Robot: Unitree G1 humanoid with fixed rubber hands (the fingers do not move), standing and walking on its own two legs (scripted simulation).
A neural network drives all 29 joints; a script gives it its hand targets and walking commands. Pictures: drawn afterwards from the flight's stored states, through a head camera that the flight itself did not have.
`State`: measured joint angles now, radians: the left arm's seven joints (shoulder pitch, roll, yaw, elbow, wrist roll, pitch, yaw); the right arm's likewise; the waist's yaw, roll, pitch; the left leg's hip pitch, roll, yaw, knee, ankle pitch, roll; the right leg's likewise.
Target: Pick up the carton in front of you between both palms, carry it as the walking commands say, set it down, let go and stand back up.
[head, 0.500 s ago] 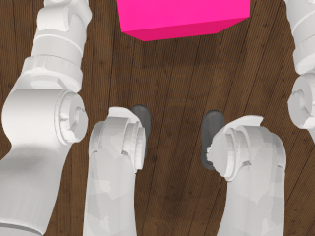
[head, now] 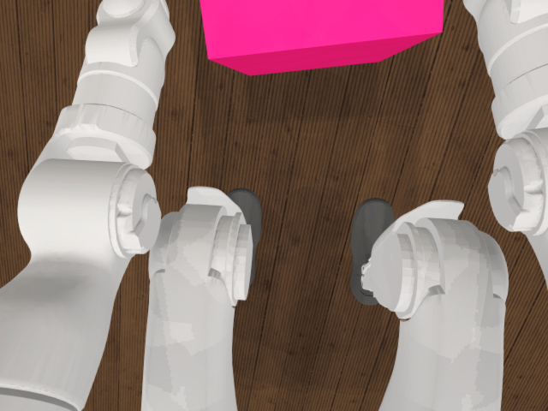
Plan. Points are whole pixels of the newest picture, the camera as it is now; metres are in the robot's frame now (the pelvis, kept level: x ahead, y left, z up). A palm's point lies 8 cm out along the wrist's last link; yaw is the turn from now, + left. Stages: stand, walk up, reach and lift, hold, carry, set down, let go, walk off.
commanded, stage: reach and lift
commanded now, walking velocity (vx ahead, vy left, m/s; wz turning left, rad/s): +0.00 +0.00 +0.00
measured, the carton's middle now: out of the picture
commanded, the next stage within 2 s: none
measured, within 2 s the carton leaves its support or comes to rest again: leaves its support in 0.44 s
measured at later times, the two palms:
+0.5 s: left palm out of the picture +0.55 +0.16 -0.15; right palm out of the picture +0.57 -0.14 -0.16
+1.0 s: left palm out of the picture +0.49 +0.16 +0.05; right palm out of the picture +0.51 -0.14 +0.05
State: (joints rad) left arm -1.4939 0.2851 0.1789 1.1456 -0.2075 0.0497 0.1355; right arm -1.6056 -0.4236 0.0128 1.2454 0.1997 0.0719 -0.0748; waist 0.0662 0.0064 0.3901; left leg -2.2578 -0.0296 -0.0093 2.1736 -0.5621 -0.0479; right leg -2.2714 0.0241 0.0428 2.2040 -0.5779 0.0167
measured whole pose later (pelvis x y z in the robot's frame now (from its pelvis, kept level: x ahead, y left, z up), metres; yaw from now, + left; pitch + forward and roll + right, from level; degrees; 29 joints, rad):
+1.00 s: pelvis -0.01 +0.01 +0.11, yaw -2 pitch +43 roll +1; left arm -1.11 -0.01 0.56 0.65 0.25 0.42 0.05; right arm -1.20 -0.05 -0.48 0.80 -0.27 0.39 -0.03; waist 0.04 -0.02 -0.12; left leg -2.08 -0.05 -0.05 1.79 -0.47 -0.06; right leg -2.09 0.06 0.05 1.79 -0.46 0.03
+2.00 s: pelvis +0.08 +0.00 +0.37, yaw -3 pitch +14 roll +0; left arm -0.39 -0.15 0.35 0.49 0.24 0.43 0.01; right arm -0.40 0.15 -0.34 0.50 -0.24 0.41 -0.02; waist 0.01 0.00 -0.15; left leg -0.71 -0.02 -0.06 0.79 -0.33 -0.02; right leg -0.71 0.03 0.06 0.80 -0.33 0.01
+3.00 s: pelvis +0.10 +0.01 +0.41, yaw -3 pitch -5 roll +0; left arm -0.28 -0.16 0.24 0.30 0.29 0.66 -0.02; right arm -0.28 0.16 -0.25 0.31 -0.29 0.65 0.01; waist 0.00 0.00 0.03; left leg -0.09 -0.01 -0.07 0.38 -0.20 -0.01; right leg -0.09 0.01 0.07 0.38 -0.20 0.01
